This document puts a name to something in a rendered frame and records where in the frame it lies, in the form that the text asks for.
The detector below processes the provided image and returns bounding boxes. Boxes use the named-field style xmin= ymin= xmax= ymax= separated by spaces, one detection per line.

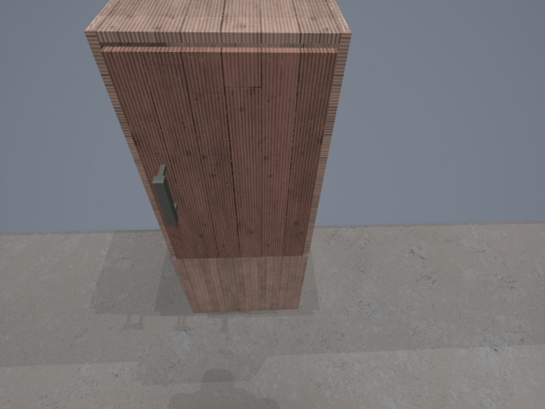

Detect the handle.
xmin=152 ymin=164 xmax=178 ymax=227

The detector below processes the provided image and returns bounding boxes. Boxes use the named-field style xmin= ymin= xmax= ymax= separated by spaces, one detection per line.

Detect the cupboard door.
xmin=101 ymin=47 xmax=337 ymax=259

